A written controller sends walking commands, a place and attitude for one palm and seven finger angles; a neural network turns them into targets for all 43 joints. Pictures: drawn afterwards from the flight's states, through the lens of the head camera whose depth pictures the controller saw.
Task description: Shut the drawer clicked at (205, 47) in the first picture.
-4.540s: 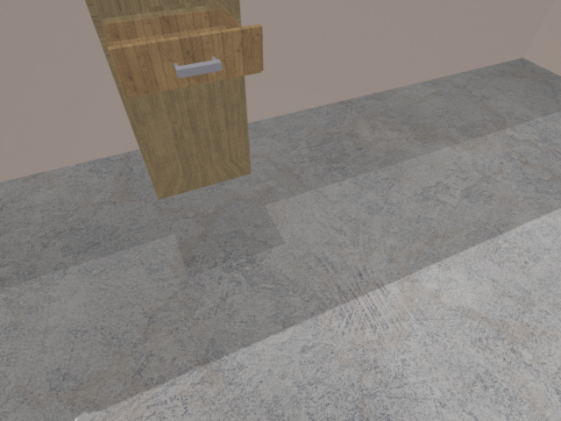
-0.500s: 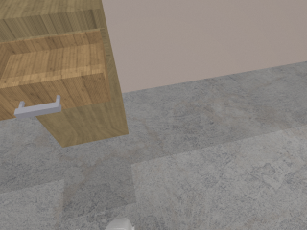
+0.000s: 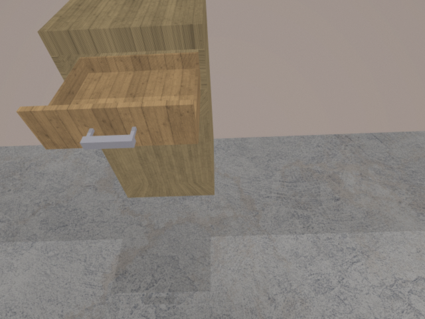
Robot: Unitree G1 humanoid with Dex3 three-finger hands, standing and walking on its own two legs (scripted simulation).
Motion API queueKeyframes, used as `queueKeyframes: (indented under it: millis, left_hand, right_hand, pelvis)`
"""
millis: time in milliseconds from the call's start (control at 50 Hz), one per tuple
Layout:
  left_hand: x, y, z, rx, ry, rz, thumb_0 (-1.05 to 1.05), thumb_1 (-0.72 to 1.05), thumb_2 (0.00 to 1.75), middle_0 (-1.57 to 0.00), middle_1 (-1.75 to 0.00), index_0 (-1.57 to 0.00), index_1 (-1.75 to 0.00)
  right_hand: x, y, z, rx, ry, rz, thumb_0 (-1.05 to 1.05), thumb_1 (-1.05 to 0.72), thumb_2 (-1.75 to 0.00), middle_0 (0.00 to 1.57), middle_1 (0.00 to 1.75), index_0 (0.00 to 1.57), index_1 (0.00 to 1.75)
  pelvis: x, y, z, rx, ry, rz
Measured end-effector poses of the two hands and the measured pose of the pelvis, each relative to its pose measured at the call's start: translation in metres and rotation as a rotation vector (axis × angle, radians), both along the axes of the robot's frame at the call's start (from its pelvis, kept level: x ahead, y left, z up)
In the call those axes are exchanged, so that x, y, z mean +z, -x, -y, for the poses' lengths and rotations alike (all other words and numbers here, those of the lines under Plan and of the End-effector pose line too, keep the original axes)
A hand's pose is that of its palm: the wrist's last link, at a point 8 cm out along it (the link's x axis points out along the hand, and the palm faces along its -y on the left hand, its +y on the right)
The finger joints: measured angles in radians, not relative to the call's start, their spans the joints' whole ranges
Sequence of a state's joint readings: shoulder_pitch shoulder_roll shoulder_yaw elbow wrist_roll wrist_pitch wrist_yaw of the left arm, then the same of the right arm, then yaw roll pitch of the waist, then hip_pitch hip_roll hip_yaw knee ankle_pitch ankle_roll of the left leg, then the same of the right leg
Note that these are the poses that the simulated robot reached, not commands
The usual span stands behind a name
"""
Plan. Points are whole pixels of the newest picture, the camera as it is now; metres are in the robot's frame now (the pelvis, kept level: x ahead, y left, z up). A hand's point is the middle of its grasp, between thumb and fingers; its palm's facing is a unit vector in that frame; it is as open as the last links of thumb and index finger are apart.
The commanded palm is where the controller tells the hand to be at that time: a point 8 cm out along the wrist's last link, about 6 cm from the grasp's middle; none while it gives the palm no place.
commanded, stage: take the last steps up to it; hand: left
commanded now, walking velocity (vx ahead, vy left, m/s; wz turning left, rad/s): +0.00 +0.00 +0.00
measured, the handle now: (110, 136) +0.53 +0.30 +0.01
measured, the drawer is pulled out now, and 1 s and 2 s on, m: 0.28 0.28 0.28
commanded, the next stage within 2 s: come to a stop and stand still in 0.92 s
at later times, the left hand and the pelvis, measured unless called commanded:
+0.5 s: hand out of the picture -0.04 +0.25 -0.17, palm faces +0.18 -0.97 -0.19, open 7.4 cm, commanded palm none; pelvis +0.04 +0.06 +0.01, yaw +5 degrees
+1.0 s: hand (133, 259) +0.27 +0.22 -0.15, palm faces +0.16 -0.97 -0.19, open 7.2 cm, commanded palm none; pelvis +0.19 +0.05 +0.00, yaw +6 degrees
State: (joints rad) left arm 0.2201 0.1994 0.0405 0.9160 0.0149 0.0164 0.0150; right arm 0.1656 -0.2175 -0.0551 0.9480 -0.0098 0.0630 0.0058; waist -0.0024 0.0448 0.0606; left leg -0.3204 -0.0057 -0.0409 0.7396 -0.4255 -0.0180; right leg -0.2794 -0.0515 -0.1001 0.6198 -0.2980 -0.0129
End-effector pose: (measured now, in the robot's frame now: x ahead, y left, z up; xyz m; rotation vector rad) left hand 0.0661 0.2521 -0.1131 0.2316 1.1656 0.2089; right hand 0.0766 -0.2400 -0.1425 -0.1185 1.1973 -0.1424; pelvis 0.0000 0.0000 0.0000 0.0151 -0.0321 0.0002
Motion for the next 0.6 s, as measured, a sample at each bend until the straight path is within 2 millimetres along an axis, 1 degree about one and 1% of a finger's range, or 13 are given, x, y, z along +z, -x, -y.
queueKeyframes:
  millis: [60,120,180,220,280,340,380,420,460,500,540,600]
  left_hand:
    - [0.005,0.011,0.011,0.029,0.014,0.005,0.01,0.91,0.90,-0.20,-0.30,-0.20,-0.30]
    - [0.006,0.024,0.018,0.058,0.032,-0.010,0.01,0.91,0.90,-0.20,-0.30,-0.21,-0.30]
    - [0.005,0.040,0.019,0.092,0.054,-0.028,0.01,0.91,0.90,-0.20,-0.30,-0.21,-0.30]
    - [0.002,0.053,0.017,0.118,0.067,-0.049,0.01,0.91,0.90,-0.20,-0.30,-0.21,-0.30]
    - [-0.003,0.079,0.010,0.163,0.086,-0.101,0.01,0.91,0.90,-0.20,-0.30,-0.21,-0.30]
    - [-0.011,0.106,-0.003,0.209,0.106,-0.176,0.01,0.91,0.90,-0.20,-0.30,-0.21,-0.30]
    - [-0.019,0.122,-0.014,0.237,0.121,-0.231,0.01,0.91,0.90,-0.20,-0.30,-0.21,-0.30]
    - [-0.028,0.132,-0.026,0.247,0.133,-0.288,0.01,0.91,0.90,-0.20,-0.30,-0.21,-0.30]
    - [-0.028,0.131,-0.035,0.234,0.135,-0.330,0.01,0.91,0.90,-0.20,-0.30,-0.20,-0.30]
    - [-0.025,0.117,-0.044,0.218,0.136,-0.328,0.01,0.91,0.90,-0.20,-0.30,-0.20,-0.30]
    - [-0.021,0.093,-0.052,0.203,0.134,-0.292,0.01,0.91,0.90,-0.19,-0.30,-0.20,-0.30]
    - [-0.016,0.050,-0.059,0.182,0.126,-0.214,0.01,0.91,0.90,-0.19,-0.30,-0.20,-0.29]
  right_hand:
    - [0.000,0.007,0.006,0.012,-0.001,-0.042,0.01,-0.91,-0.89,0.20,0.30,0.20,0.30]
    - [0.005,0.015,0.008,0.029,0.003,-0.072,0.01,-0.91,-0.89,0.20,0.30,0.20,0.30]
    - [0.011,0.020,0.007,0.052,0.011,-0.103,0.01,-0.91,-0.89,0.20,0.30,0.20,0.30]
    - [0.015,0.019,0.004,0.071,0.018,-0.120,0.01,-0.91,-0.89,0.20,0.30,0.20,0.30]
    - [0.021,0.010,-0.006,0.102,0.030,-0.125,0.01,-0.91,-0.89,0.20,0.30,0.20,0.30]
    - [0.026,-0.006,-0.023,0.132,0.045,-0.098,0.01,-0.91,-0.89,0.20,0.30,0.19,0.30]
    - [0.027,-0.017,-0.037,0.145,0.058,-0.064,0.01,-0.91,-0.89,0.20,0.30,0.19,0.30]
    - [0.024,-0.024,-0.050,0.141,0.073,-0.029,0.01,-0.91,-0.89,0.20,0.30,0.20,0.30]
    - [0.026,-0.022,-0.063,0.122,0.070,-0.018,0.00,-0.91,-0.89,0.20,0.30,0.20,0.30]
    - [0.027,-0.014,-0.074,0.100,0.061,-0.037,0.00,-0.91,-0.89,0.20,0.30,0.20,0.30]
    - [0.026,-0.002,-0.083,0.081,0.049,-0.081,0.00,-0.91,-0.89,0.20,0.30,0.20,0.30]
    - [0.023,0.017,-0.096,0.056,0.022,-0.165,0.00,-0.91,-0.89,0.20,0.30,0.20,0.30]
  pelvis:
    - [0.005,0.002,0.003,0.027,-0.002,0.005]
    - [0.010,0.003,0.004,0.049,-0.005,0.005]
    - [0.015,0.001,0.002,0.071,-0.008,0.000]
    - [0.017,-0.001,-0.001,0.084,-0.007,-0.005]
    - [0.018,-0.005,-0.010,0.100,-0.003,-0.012]
    - [0.017,-0.010,-0.024,0.109,0.004,-0.017]
    - [0.013,-0.016,-0.036,0.112,0.017,-0.018]
    - [0.006,-0.021,-0.049,0.109,0.030,-0.017]
    - [0.008,-0.027,-0.056,0.095,0.025,-0.008]
    - [0.012,-0.035,-0.062,0.094,0.027,-0.004]
    - [0.016,-0.045,-0.067,0.096,0.025,-0.001]
    - [0.018,-0.060,-0.072,0.097,0.017,0.001]
